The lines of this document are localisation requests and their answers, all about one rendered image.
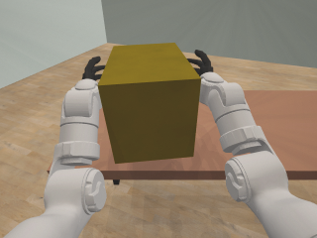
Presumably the robot left forearm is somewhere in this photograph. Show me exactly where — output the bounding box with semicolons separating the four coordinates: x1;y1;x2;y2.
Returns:
44;78;102;208

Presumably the carton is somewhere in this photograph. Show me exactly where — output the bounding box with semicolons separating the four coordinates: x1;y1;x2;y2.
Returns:
97;43;201;164

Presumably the right robot upper arm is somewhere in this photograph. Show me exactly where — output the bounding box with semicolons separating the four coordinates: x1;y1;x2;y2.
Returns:
225;151;317;238

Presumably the table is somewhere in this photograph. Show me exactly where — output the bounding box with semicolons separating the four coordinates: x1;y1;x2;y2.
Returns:
47;90;317;185

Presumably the robot left hand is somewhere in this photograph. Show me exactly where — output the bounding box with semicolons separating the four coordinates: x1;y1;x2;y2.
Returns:
82;56;106;81

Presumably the robot right forearm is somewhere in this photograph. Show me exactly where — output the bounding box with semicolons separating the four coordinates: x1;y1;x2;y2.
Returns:
199;71;289;187

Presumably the left robot upper arm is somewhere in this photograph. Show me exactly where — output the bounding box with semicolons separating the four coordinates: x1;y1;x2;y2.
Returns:
3;168;107;238

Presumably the robot right hand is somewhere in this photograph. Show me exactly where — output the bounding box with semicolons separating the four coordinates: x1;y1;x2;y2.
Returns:
187;50;214;76

